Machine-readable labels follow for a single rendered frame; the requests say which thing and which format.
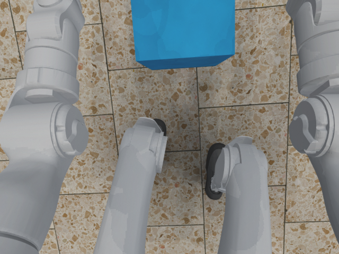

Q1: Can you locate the right robot forearm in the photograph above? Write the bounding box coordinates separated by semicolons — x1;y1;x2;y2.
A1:
286;0;339;97

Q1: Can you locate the robot right foot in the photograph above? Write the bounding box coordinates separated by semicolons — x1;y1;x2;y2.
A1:
205;143;225;200

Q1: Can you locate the right robot upper arm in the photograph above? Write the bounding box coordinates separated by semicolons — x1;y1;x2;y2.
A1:
289;94;339;244

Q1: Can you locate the left robot upper arm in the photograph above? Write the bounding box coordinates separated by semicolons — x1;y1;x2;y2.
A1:
0;102;89;254

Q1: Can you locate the left robot forearm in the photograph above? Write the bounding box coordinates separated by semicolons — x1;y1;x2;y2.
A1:
0;0;85;146

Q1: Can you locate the carton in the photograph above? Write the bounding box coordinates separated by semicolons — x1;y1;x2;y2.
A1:
131;0;235;70

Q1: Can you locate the left robot shin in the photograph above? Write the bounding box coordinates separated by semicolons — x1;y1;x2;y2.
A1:
119;117;161;154

